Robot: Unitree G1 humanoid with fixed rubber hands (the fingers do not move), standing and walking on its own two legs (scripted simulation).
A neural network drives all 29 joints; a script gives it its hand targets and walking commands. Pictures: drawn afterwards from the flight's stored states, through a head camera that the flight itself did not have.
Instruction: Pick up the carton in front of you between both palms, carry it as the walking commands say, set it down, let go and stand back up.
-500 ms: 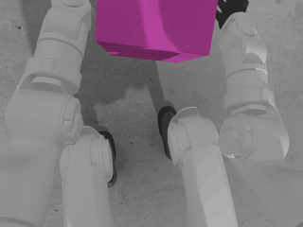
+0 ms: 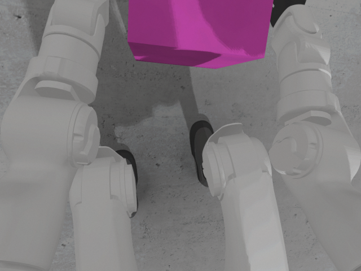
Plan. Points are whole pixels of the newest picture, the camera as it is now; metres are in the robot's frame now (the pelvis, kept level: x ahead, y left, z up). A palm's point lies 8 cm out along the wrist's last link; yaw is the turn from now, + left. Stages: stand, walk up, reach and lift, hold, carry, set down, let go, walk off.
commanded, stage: set down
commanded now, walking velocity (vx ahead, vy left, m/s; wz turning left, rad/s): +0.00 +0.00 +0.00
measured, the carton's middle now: (189, 5) +0.54 -0.10 -0.25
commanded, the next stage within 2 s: let go in 1.70 s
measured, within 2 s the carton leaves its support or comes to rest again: rests again in 0.04 s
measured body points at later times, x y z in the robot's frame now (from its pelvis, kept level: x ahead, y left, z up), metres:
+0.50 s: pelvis +0.00 -0.01 +0.00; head +0.38 +0.02 +0.23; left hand +0.58 +0.07 -0.20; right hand +0.50 -0.25 -0.18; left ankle +0.08 +0.10 -0.35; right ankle +0.14 -0.14 -0.35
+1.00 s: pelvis +0.00 -0.01 +0.04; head +0.35 -0.02 +0.32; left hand +0.62 +0.09 -0.08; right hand +0.50 -0.27 -0.09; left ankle +0.08 +0.10 -0.35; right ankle +0.14 -0.14 -0.35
